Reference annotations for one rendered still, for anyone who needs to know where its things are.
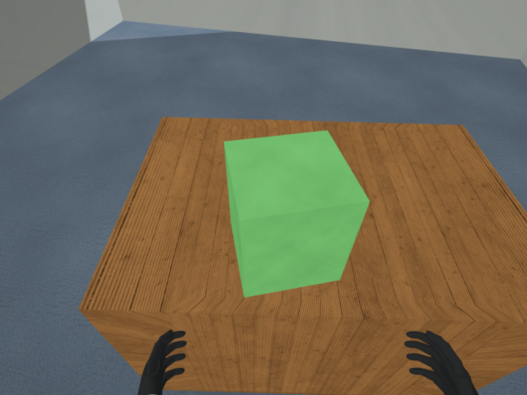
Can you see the left robot hand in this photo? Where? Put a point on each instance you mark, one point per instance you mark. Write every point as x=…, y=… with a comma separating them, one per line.
x=154, y=376

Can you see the carton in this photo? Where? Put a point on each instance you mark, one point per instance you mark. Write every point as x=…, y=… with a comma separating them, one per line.
x=296, y=208

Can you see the right robot hand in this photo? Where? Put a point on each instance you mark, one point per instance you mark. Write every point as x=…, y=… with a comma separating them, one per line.
x=449, y=375

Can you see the pedestal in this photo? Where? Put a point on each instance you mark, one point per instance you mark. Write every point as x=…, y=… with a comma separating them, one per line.
x=442, y=248

